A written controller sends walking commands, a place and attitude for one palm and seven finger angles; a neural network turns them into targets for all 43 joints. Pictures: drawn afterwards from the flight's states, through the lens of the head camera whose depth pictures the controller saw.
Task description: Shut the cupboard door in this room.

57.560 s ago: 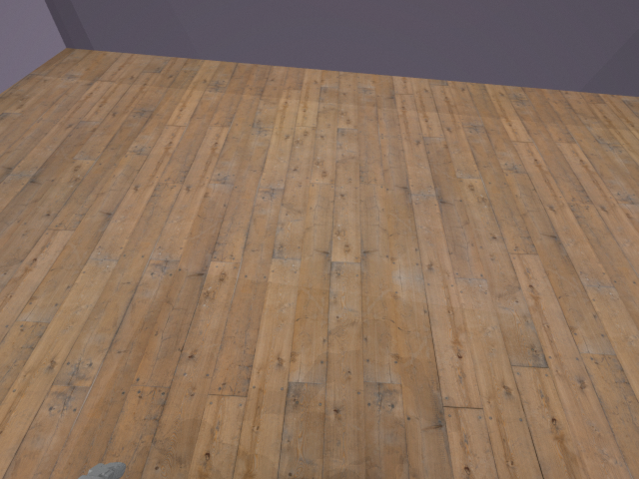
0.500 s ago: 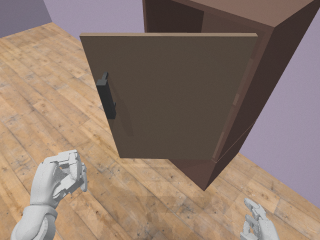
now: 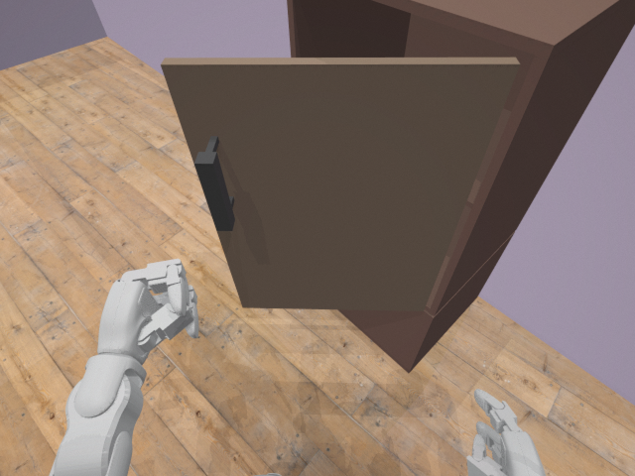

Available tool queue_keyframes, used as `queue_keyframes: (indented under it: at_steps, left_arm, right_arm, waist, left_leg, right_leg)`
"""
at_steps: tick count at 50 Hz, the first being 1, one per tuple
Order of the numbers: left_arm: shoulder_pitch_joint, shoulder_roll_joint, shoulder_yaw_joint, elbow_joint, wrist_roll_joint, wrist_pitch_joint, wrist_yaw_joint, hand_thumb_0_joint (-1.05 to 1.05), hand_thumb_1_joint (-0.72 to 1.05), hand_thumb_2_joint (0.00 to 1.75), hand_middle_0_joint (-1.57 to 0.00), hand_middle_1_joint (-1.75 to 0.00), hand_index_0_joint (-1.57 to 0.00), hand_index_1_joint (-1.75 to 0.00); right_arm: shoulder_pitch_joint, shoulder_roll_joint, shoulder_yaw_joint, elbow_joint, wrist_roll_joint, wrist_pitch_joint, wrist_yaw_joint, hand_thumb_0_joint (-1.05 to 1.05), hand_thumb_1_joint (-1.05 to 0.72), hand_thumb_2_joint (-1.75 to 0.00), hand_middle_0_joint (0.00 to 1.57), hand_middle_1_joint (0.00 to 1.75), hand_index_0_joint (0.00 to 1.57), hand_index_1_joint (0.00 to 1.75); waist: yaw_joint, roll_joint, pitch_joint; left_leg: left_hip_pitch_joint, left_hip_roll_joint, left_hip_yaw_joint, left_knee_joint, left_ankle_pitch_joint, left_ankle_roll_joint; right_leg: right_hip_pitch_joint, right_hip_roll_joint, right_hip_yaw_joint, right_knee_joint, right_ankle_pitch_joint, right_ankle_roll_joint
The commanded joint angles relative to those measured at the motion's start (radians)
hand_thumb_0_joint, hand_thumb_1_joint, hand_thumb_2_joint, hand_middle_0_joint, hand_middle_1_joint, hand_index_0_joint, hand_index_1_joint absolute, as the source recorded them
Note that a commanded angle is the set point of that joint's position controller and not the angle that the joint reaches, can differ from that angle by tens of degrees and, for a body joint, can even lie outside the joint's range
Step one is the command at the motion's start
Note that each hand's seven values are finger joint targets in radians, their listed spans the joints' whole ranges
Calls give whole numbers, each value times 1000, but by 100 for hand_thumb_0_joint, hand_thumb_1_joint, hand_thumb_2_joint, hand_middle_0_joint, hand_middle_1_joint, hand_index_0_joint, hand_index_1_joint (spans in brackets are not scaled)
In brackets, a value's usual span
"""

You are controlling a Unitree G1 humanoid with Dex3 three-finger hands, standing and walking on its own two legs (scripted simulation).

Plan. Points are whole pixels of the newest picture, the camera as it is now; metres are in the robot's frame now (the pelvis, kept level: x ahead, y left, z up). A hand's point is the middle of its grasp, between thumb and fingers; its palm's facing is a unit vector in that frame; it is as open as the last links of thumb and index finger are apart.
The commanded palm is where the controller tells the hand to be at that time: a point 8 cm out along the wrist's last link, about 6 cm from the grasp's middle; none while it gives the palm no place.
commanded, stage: bring the fist close to the handle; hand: left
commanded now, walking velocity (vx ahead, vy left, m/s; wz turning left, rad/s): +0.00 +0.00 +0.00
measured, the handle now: (219, 184) +0.49 +0.19 +0.09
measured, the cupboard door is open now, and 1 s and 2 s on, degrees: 45 45 35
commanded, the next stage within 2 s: push the door shut along its arc in 1.10 s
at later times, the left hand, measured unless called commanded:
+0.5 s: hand (209, 254) +0.36 +0.17 +0.09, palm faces +0.05 -1.00 -0.02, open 3.1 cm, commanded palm +0.34 +0.22 +0.09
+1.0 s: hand (230, 234) +0.39 +0.15 +0.09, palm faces +0.07 -1.00 -0.03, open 3.1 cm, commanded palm +0.36 +0.20 +0.09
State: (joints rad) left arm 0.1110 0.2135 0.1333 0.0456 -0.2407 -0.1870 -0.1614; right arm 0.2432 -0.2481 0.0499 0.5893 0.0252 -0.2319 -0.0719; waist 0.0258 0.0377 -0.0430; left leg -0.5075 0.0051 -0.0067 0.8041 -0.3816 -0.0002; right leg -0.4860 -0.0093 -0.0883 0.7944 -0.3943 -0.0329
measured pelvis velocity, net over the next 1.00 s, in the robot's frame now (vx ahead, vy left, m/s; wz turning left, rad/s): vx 0.00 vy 0.00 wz -0.04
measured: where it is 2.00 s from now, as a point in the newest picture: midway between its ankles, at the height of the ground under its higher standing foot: outside the picture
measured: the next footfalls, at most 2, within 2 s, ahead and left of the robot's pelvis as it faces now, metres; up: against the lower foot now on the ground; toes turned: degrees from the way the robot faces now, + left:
none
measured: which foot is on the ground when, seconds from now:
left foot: down 0.00-1.00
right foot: down 0.00-1.00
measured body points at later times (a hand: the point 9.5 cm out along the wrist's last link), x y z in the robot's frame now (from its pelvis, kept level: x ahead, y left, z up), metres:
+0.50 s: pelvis +0.01 +0.00 +0.00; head +0.04 -0.01 +0.45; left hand +0.35 +0.22 +0.09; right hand +0.15 -0.24 -0.09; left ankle +0.02 +0.12 -0.71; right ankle +0.01 -0.10 -0.71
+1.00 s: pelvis +0.00 +0.00 +0.01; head +0.04 -0.02 +0.45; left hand +0.38 +0.21 +0.09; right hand +0.10 -0.26 -0.11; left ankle +0.02 +0.12 -0.71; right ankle +0.01 -0.10 -0.71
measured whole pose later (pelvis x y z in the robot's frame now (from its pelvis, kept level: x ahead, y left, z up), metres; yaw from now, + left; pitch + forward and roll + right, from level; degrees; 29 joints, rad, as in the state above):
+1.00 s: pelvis +0.00 +0.00 +0.01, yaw -2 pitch +7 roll +0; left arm -0.37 0.22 0.21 0.60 -0.17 -0.29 -0.06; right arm 0.31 -0.26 0.01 0.64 0.02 -0.08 -0.04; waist -0.03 0.03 -0.05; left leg -0.52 0.02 0.04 0.75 -0.35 0.00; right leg -0.52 0.01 -0.04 0.76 -0.36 -0.04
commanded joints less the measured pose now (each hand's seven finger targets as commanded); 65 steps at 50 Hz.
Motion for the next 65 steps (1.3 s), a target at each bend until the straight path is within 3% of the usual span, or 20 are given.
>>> queue_keyframes:
  at_steps: [1,7,10,12,18,33,35,37,41,42,43,46,52,55,57,61,62,63,64,65]
  left_arm:
    - [-278,130,76,-157,5,-54,31,0,90,90,-130,-150,-130,-150]
    - [-328,163,118,-53,16,-57,47,0,90,90,-130,-150,-130,-150]
    - [-398,129,85,-39,16,-68,44,0,90,90,-130,-150,-130,-150]
    - [-440,128,76,-16,22,-75,45,0,90,90,-130,-150,-130,-150]
    - [-542,141,88,43,30,-95,53,0,90,90,-130,-150,-130,-150]
    - [-862,169,89,312,65,-127,98,0,90,90,-130,-150,-130,-150]
    - [-886,164,87,335,73,-142,104,0,90,90,-130,-150,-130,-150]
    - [-818,181,117,354,76,-150,106,0,90,90,-130,-150,-130,-150]
    - [-810,176,118,392,70,-155,100,0,90,90,-130,-150,-130,-150]
    - [-788,200,142,392,69,-156,101,0,90,90,-130,-150,-130,-150]
    - [-832,172,106,368,70,-161,98,0,90,90,-130,-150,-130,-150]
    - [-850,167,108,327,68,-181,105,0,90,90,-130,-150,-130,-150]
    - [-860,215,131,351,70,-194,99,0,90,90,-130,-150,-130,-150]
    - [-856,171,97,342,63,-194,89,0,90,90,-130,-150,-130,-150]
    - [-815,213,137,367,59,-190,88,0,90,90,-130,-150,-130,-150]
    - [-881,181,99,401,59,-184,77,0,90,90,-130,-150,-130,-150]
    - [-894,220,123,413,61,-185,76,0,90,90,-130,-150,-130,-150]
    - [-956,195,88,413,61,-187,66,0,90,90,-130,-150,-130,-150]
    - [-976,242,129,442,63,-189,61,0,90,90,-130,-150,-130,-150]
    - [-1027,254,124,456,66,-194,53,0,90,90,-130,-150,-130,-150]
  right_arm:
    - [-61,-115,-52,-140,4,-47,-5,0,-90,-90,20,30,20,30]
    - [-49,-123,-60,-131,1,-21,3,0,-90,-90,20,30,20,30]
    - [-43,-122,-63,-125,3,-15,7,0,-90,-90,20,30,20,30]
    - [-33,-126,-66,-119,2,-9,6,0,-90,-90,20,30,20,30]
    - [-23,-127,-73,-102,2,11,7,0,-90,-90,20,30,20,30]
    - [17,-136,-77,-61,3,67,10,0,-90,-90,20,30,20,30]
    - [22,-133,-79,-59,1,72,14,0,-90,-90,20,30,20,30]
    - [38,-136,-86,-67,-3,78,19,0,-90,-90,20,30,20,30]
    - [38,-135,-86,-71,1,95,26,0,-90,-90,20,30,20,30]
    - [40,-138,-87,-78,2,99,24,0,-90,-90,20,30,20,30]
    - [32,-135,-85,-79,4,101,25,0,-90,-90,20,30,20,30]
    - [32,-131,-89,-80,2,101,25,0,-90,-90,20,30,20,30]
    - [31,-136,-89,-66,4,105,13,0,-90,-90,20,30,20,30]
    - [21,-130,-88,-67,6,101,13,0,-90,-90,20,30,20,30]
    - [29,-138,-90,-68,6,104,11,0,-90,-90,20,30,20,30]
    - [14,-134,-84,-64,8,102,10,0,-90,-90,20,30,20,30]
    - [19,-141,-84,-65,9,105,5,0,-90,-90,20,30,20,30]
    - [13,-138,-81,-61,11,104,4,0,-90,-90,20,30,20,30]
    - [18,-140,-82,-54,10,105,1,0,-90,-90,20,30,20,30]
    - [19,-141,-79,-47,11,107,-2,0,-90,-90,20,30,20,30]
  waist:
    - [-13,-3,-211]
    - [-5,-42,-224]
    - [-15,-13,-231]
    - [-23,-52,-240]
    - [-28,-23,-276]
    - [-64,-45,-284]
    - [-56,-9,-314]
    - [-34,-33,-364]
    - [-42,-70,-311]
    - [-29,-68,-316]
    - [-49,-49,-309]
    - [-46,-33,-326]
    - [-53,-55,-298]
    - [-54,-24,-311]
    - [-45,-63,-311]
    - [-62,-51,-267]
    - [-65,-85,-268]
    - [-83,-73,-272]
    - [-73,-59,-273]
    - [-88,-57,-273]
  left_leg:
    - [91,-25,-11,-129,169,17]
    - [86,-21,-2,-135,215,16]
    - [108,-20,0,-136,227,14]
    - [112,-18,-3,-132,242,17]
    - [129,-18,0,-132,272,16]
    - [109,-12,0,-131,213,16]
    - [120,-14,2,-127,237,15]
    - [125,-14,4,-121,284,15]
    - [85,-15,19,-132,250,19]
    - [80,-16,22,-133,249,20]
    - [88,-17,24,-135,233,21]
    - [104,-18,26,-135,226,23]
    - [84,-20,30,-141,186,27]
    - [106,-21,30,-141,199,27]
    - [97,-19,26,-142,206,28]
    - [83,-23,26,-145,147,26]
    - [79,-21,24,-143,143,30]
    - [86,-21,26,-142,139,31]
    - [72,-22,23,-139,134,28]
    - [74,-21,19,-138,124,28]
  right_leg:
    - [96,1,63,-134,202,17]
    - [127,5,62,-132,265,16]
    - [114,8,57,-128,290,15]
    - [119,9,56,-127,305,16]
    - [124,8,59,-121,346,14]
    - [77,10,65,-130,298,18]
    - [84,10,66,-119,321,13]
    - [125,13,64,-108,369,12]
    - [123,13,72,-126,363,18]
    - [141,12,75,-128,358,18]
    - [123,10,77,-133,347,20]
    - [122,14,80,-136,338,19]
    - [135,8,96,-157,296,25]
    - [125,10,93,-155,317,22]
    - [145,10,90,-156,321,23]
    - [98,8,98,-173,250,26]
    - [111,5,101,-178,239,28]
    - [96,3,104,-176,243,30]
    - [98,3,108,-173,238,28]
    - [86,4,108,-171,225,28]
